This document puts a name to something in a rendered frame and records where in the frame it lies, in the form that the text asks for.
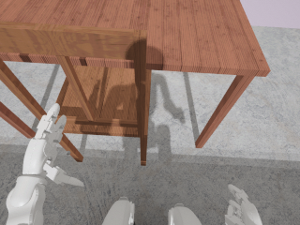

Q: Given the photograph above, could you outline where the robot left hand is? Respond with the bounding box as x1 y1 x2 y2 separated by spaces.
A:
22 103 84 188

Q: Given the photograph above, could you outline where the right robot thigh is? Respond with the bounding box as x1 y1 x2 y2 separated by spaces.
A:
168 206 202 225

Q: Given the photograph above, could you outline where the robot right hand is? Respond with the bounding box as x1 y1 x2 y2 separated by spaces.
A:
225 184 263 225

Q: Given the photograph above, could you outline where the left robot shin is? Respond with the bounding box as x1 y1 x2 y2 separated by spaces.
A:
119 197 128 201

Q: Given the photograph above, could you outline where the table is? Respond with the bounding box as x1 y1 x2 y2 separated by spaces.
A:
0 0 271 148

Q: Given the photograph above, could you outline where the chair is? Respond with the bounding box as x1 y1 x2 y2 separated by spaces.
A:
0 21 152 166

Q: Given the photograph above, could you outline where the robot left forearm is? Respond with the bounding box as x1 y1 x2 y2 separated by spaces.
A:
6 174 48 225

